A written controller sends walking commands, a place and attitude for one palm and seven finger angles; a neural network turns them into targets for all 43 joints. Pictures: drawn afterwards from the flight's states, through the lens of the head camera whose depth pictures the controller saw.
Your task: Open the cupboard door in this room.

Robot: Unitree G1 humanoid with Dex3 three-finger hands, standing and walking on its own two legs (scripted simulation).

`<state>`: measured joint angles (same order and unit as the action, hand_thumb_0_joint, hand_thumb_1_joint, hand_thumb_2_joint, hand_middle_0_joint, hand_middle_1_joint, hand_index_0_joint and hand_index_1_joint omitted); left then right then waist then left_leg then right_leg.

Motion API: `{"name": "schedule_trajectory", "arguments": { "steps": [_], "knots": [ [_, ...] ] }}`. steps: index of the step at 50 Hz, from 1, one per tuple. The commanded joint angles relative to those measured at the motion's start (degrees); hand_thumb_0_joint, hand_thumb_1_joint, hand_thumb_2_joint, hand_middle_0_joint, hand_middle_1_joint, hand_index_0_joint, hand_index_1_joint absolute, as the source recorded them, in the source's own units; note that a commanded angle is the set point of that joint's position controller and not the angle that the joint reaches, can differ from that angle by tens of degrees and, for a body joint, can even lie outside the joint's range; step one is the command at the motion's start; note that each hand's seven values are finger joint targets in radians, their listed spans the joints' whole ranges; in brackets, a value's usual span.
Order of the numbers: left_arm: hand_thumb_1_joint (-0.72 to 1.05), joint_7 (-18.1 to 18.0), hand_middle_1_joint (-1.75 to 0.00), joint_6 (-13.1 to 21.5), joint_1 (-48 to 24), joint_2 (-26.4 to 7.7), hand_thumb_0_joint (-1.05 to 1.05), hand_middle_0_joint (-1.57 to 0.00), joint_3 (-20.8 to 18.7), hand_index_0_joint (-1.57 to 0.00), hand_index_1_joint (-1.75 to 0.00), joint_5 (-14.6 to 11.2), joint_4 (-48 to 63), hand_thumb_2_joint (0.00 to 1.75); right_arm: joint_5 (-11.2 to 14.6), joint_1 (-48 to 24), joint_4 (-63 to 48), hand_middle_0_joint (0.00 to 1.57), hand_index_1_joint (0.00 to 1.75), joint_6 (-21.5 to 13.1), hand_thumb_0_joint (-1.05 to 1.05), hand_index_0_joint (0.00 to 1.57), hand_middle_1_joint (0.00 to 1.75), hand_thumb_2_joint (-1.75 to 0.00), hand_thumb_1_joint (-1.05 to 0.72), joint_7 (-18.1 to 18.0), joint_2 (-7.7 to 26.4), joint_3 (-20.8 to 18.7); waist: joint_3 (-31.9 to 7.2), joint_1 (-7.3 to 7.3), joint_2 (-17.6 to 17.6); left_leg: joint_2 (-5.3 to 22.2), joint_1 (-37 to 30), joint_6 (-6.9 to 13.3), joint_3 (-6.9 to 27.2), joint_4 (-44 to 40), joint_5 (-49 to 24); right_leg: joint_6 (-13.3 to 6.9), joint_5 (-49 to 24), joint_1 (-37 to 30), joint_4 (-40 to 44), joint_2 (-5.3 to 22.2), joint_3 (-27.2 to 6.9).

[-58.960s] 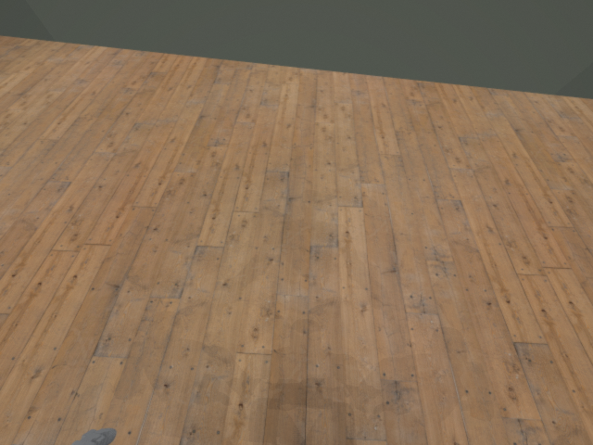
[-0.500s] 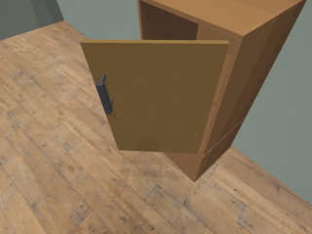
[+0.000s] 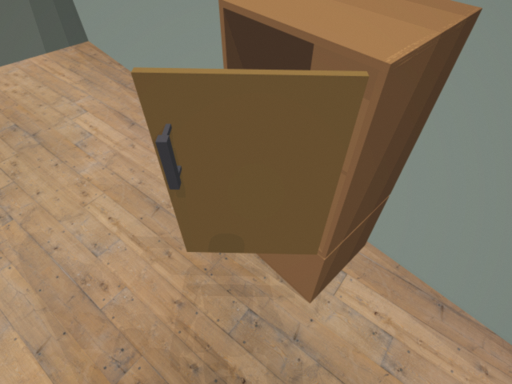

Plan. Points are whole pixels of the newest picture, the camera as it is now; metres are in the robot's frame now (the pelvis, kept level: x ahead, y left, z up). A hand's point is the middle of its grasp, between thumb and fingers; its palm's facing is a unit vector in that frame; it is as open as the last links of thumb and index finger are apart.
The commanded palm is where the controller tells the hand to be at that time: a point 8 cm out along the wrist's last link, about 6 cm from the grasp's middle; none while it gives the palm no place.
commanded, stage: look again from close up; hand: left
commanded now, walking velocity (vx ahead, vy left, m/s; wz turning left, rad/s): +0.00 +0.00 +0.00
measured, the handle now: (171, 157) +0.53 +0.19 +0.05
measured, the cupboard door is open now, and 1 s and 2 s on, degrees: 45 45 45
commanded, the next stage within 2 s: raise the hand with hooked fingers in 0.28 s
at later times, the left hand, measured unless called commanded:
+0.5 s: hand out of the picture +0.13 +0.21 -0.09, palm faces +0.24 -0.95 -0.18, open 7.4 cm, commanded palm +0.12 +0.25 -0.05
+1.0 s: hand (123, 352) +0.18 +0.20 -0.02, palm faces +0.05 -0.99 -0.09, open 9.8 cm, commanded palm +0.16 +0.26 -0.01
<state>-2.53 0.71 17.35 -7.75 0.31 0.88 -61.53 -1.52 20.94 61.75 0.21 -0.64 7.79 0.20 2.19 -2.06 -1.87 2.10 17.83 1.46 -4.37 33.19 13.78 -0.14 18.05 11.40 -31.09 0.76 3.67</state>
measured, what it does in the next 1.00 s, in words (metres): lowers itself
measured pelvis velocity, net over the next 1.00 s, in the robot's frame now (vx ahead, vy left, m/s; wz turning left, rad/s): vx -0.01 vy -0.03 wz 0.05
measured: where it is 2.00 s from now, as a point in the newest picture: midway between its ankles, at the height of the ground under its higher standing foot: outside the picture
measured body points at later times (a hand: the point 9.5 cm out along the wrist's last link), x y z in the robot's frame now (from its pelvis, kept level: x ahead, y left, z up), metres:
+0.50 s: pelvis +0.01 +0.01 +0.00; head +0.02 +0.02 +0.45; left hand +0.11 +0.26 -0.08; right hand +0.09 -0.23 -0.12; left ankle +0.05 +0.10 -0.73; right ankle -0.01 -0.12 -0.73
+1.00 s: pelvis -0.01 -0.03 -0.08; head +0.04 -0.02 +0.37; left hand +0.17 +0.26 -0.01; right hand +0.20 -0.25 -0.15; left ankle +0.05 +0.10 -0.73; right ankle -0.01 -0.12 -0.73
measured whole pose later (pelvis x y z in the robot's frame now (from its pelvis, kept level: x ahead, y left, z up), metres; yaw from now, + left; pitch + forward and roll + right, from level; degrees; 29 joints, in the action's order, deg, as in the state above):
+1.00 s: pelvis -0.01 -0.03 -0.08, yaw +3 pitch +11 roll -3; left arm 24.2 25.4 21.0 -16.7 -15.9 -19.4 -3.2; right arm 1.8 10.2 33.7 -12.9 -4.2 12.8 0.6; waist -6.3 2.5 -2.0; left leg 4.1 51.6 -1.3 3.1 65.6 25.4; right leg -3.0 32.5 42.3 -63.4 -0.7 9.2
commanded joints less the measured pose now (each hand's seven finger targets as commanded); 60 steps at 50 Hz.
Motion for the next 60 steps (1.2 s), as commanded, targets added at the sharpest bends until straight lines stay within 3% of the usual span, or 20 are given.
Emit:
{"name": "schedule_trajectory", "arguments": {
  "steps": [1,18,19,20,21,22,23,24,25,26,28,30,32,34,38,42,45,47,52,60],
  "knots": [
    [0.90,-0.1,-0.30,0.4,3.8,-5.0,0.00,-0.20,-1.0,-0.20,-0.30,0.1,3.1,0.90,0.3,0.2,-4.2,0.20,0.30,-1.4,0.00,0.20,0.30,-0.90,-0.90,-0.4,6.0,-1.2,3.3,2.09,1.5,4.5,3.0,1.2,8.8,-12.0,8.2,-2.7,3.9,4.5,5.5,3.1,-4.8],
    [0.90,0.1,-0.30,0.7,3.6,-7.1,0.00,-0.20,-0.9,-0.20,-0.30,0.3,2.8,0.90,0.8,-3.5,-2.6,0.20,0.30,-2.3,0.00,0.20,0.30,-0.90,-0.90,-0.4,7.6,-1.3,0.2,2.00,1.9,4.1,-5.1,1.4,6.3,-12.1,-3.9,-1.4,-6.2,2.4,7.9,5.0,-5.5],
    [0.90,-1.9,-0.30,0.8,6.3,-7.7,0.00,-0.20,-0.6,-0.20,-0.30,0.8,1.3,0.90,1.4,-7.5,-6.3,0.20,0.30,-2.1,0.00,0.20,0.30,-0.90,-0.90,-0.4,9.4,-1.4,1.8,3.37,4.8,5.6,-3.5,0.0,5.6,-2.0,-11.0,-1.2,-14.7,3.6,9.6,6.7,-8.0],
    [0.88,-2.2,-0.32,12.6,-35.7,-22.4,0.00,-0.20,-10.2,-0.20,-0.32,-10.4,92.1,0.89,4.0,-5.4,-26.0,0.20,0.30,-10.3,0.00,0.20,0.30,-0.90,-0.90,-2.3,18.0,-3.1,-28.2,-4.73,-5.5,-0.8,-20.2,-0.6,6.2,-7.2,-13.4,-1.7,-16.3,2.2,2.6,0.8,0.2],
    [0.85,-4.3,-0.33,10.3,-9.0,-18.4,0.00,-0.20,-8.8,-0.20,-0.33,-6.6,80.3,0.88,4.1,-9.6,-22.6,0.20,0.30,-15.9,0.00,0.20,0.30,-0.90,-0.90,-4.4,13.1,-0.9,-28.1,2.55,-13.4,3.2,-24.5,-2.0,8.5,-9.5,-16.9,-2.2,-6.4,5.4,-3.6,-0.2,0.8],
    [0.83,-5.6,-0.34,2.9,7.7,-6.0,0.00,-0.21,-1.4,-0.21,-0.34,-7.5,68.6,0.87,4.4,-10.0,-21.6,0.20,0.30,-17.4,0.00,0.20,0.30,-0.90,-0.90,-3.8,10.5,-1.4,-17.1,1.37,-13.6,2.3,-14.3,-4.0,9.7,-12.5,-8.9,-1.3,2.0,9.9,-6.2,-0.1,1.8],
    [0.81,-4.8,-0.36,2.3,7.2,0.7,0.00,-0.21,2.2,-0.21,-0.36,-10.0,66.6,0.86,5.0,-8.8,-21.2,0.20,0.30,-17.8,0.00,0.20,0.30,-0.90,-0.90,-3.6,10.3,-1.6,-6.9,0.07,-7.3,1.7,-8.2,-2.5,9.0,-11.8,-2.3,-1.1,1.5,12.0,-4.3,-0.1,1.9],
    [0.78,-4.0,-0.37,5.2,2.4,-3.0,0.00,-0.21,-1.1,-0.21,-0.37,-10.6,68.5,0.85,4.5,-10.2,-24.0,0.20,0.30,-18.4,0.00,0.20,0.30,-0.90,-0.90,-3.5,12.7,-2.5,-1.5,-0.91,-5.3,0.7,-3.0,-1.6,9.3,-8.8,4.7,-1.0,1.5,14.3,-1.2,-0.2,2.1],
    [0.76,-3.0,-0.39,8.5,2.7,-6.0,0.00,-0.21,-4.7,-0.21,-0.39,-10.4,65.5,0.84,3.5,-10.0,-24.8,0.20,0.30,-18.3,0.00,0.20,0.30,-0.90,-0.90,-3.4,13.9,-3.0,-1.3,-1.83,0.6,-0.1,0.7,-1.2,9.3,-5.4,7.3,-0.8,1.8,16.8,-0.1,-0.4,2.6],
    [0.74,-0.9,-0.40,12.1,7.3,-4.5,0.00,-0.21,-5.9,-0.21,-0.40,-10.7,59.7,0.83,2.6,-10.1,-25.9,0.20,0.30,-17.9,0.00,0.20,0.30,-0.90,-0.90,-3.1,13.7,-3.5,-0.5,-1.08,7.0,-0.5,4.6,-1.3,9.0,-1.8,6.4,-0.8,2.6,20.0,-2.1,-1.1,3.7],
    [0.69,5.6,-0.43,20.2,16.3,-1.9,0.00,-0.22,-7.2,-0.22,-0.43,-11.5,50.7,0.81,2.0,-11.7,-28.5,0.20,0.30,-17.0,0.00,0.20,0.30,-0.90,-0.90,-1.5,13.3,-4.6,-3.4,2.47,13.4,-0.8,11.0,-2.4,6.7,5.0,2.6,-1.3,4.4,24.6,-8.5,-2.0,4.7],
    [0.64,13.8,-0.47,29.0,17.9,-2.5,0.00,-0.22,-8.7,-0.22,-0.47,-13.0,50.0,0.79,1.8,-13.6,-31.3,0.20,0.30,-16.5,0.00,0.20,0.30,-0.90,-0.90,0.2,13.5,-5.8,-7.6,4.31,11.9,-1.2,16.7,-2.7,5.3,12.3,1.2,-1.7,3.8,29.0,-15.6,-1.8,3.5],
    [0.60,21.8,-0.50,34.6,17.2,-8.5,0.00,-0.22,-12.9,-0.22,-0.50,-13.6,49.3,0.77,2.4,-14.2,-34.3,0.20,0.30,-16.4,0.00,0.20,0.30,-0.90,-0.90,1.7,14.0,-6.5,-10.7,5.11,3.1,-1.7,18.9,-2.6,4.8,17.3,-0.4,-2.6,0.4,29.9,-20.0,-1.1,1.2],
    [0.55,25.3,-0.53,33.0,15.1,-11.6,0.00,-0.22,-16.0,-0.22,-0.53,-16.1,56.5,0.75,3.2,-15.6,-39.3,0.20,0.30,-16.0,0.00,0.20,0.30,-0.90,-0.90,1.5,14.1,-6.4,-18.7,6.13,0.2,-2.0,18.8,-1.5,3.9,19.0,-0.2,-2.2,-0.3,28.8,-21.9,-1.1,0.0],
    [0.46,23.4,-0.58,29.2,4.4,-15.1,0.00,-0.23,-20.4,-0.23,-0.58,-20.9,73.5,0.71,3.6,-13.5,-41.6,0.20,0.30,-14.8,0.00,0.20,0.30,-0.90,-0.90,-1.1,12.9,-5.7,-22.7,4.15,-3.2,-1.7,18.7,-0.4,4.4,21.3,1.7,-1.0,2.1,28.0,-19.7,-1.6,-3.0],
    [0.36,21.4,-0.64,31.6,-4.3,-16.1,0.00,-0.24,-17.7,-0.24,-0.64,-19.3,80.1,0.67,2.9,-10.8,-38.6,0.20,0.30,-15.2,0.00,0.20,0.30,-0.90,-0.90,-3.3,12.2,-4.5,-19.2,-0.55,-3.3,-0.7,20.2,0.5,5.6,25.1,1.2,-0.8,2.0,31.6,-18.9,-1.9,-5.0],
    [0.29,24.8,-0.69,31.1,-4.4,-16.1,0.00,-0.24,-16.4,-0.24,-0.69,-19.5,74.0,0.64,3.4,-10.8,-36.3,0.20,0.30,-16.4,0.00,0.20,0.30,-0.90,-0.90,-4.1,12.8,-3.8,-16.9,-1.67,-3.6,-0.4,22.3,0.5,5.9,26.1,3.3,-0.4,5.2,33.1,-17.2,-1.5,-6.4],
    [0.25,27.6,-0.72,27.8,-3.9,-17.8,0.00,-0.25,-18.5,-0.25,-0.72,-21.0,67.7,0.62,3.9,-11.0,-35.7,0.20,0.30,-16.8,0.00,0.20,0.30,-0.90,-0.90,-4.6,13.5,-3.5,-15.9,-1.23,-1.0,-0.5,24.1,0.6,6.2,26.2,4.0,0.2,6.6,31.5,-15.4,-1.1,-8.0],
    [0.13,29.8,-0.80,20.4,-0.2,-22.8,0.00,-0.25,-26.5,-0.25,-0.80,-24.4,63.4,0.57,4.4,-11.7,-36.6,0.20,0.30,-16.5,0.00,0.20,0.30,-0.90,-0.90,-4.9,13.5,-3.3,-20.7,2.79,2.7,-1.0,22.9,0.5,6.3,23.1,0.3,2.1,1.0,21.7,-12.7,0.8,-9.8],
    [-0.06,26.9,-0.92,22.8,-1.5,-19.7,0.00,-0.27,-24.7,-0.27,-0.92,-23.9,63.1,0.49,4.3,-9.5,-36.4,0.20,0.30,-17.4,0.00,0.20,0.30,-0.90,-0.90,-4.1,13.7,-3.7,-17.6,2.52,2.3,-1.4,18.3,0.3,5.7,17.4,-0.3,1.3,0.3,23.6,-12.2,-0.3,-5.4]
  ]
}}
